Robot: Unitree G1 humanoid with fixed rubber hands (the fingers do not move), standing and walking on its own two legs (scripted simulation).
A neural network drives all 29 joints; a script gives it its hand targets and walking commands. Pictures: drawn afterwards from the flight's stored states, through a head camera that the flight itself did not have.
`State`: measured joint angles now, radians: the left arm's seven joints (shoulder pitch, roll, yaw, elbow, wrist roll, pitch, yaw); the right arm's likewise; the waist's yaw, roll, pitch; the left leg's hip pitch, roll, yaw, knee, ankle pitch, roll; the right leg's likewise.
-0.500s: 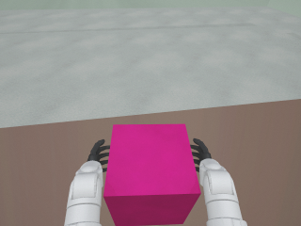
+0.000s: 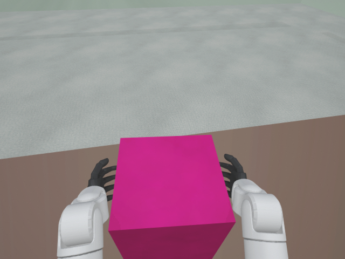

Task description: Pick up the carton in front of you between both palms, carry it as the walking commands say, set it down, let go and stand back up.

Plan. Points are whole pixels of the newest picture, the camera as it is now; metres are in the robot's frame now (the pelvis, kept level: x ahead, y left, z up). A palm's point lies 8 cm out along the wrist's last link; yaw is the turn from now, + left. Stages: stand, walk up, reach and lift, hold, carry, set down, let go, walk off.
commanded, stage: carry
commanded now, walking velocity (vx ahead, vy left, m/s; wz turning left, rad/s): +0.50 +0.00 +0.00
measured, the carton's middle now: (168, 202) +0.28 +0.01 +0.01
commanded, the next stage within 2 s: none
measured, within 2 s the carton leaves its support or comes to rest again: neither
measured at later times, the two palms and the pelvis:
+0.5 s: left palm (121, 108) +0.55 +0.15 +0.09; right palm (215, 106) +0.57 -0.15 +0.09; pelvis +0.29 -0.01 +0.01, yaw +2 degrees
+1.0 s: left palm (131, 62) +0.89 +0.16 +0.09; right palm (200, 62) +0.89 -0.14 +0.09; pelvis +0.64 +0.01 +0.01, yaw -1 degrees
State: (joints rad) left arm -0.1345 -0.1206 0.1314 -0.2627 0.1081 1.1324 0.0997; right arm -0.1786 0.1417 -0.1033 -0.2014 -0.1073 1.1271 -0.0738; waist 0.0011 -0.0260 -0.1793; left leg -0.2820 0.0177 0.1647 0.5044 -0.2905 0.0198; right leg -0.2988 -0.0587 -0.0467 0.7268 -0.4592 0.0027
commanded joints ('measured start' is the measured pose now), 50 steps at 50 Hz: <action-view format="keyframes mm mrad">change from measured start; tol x32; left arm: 1 -548 -896 -760 -113 -431 44 -281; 50 -419 -870 -789 -255 -413 48 -249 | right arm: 1 -450 876 706 -172 366 33 206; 50 -354 804 724 -318 401 51 243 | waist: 1 -37 196 -108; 10 37 -261 -225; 50 -23 170 -19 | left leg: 1 577 407 -555 -195 374 239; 7 194 211 -86 -138 136 50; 13 -561 93 -127 712 -195 3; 28 203 -69 160 -51 243 26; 30 613 373 -486 -127 -104 175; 50 404 225 2 -271 534 89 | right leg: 1 -588 -8 -29 164 -167 -14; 8 259 75 -209 -288 281 -17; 11 568 -393 589 -510 196 -246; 27 354 -145 -179 -293 1000 -50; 32 -372 7 44 632 26 -8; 50 -270 -1 -178 -195 452 -32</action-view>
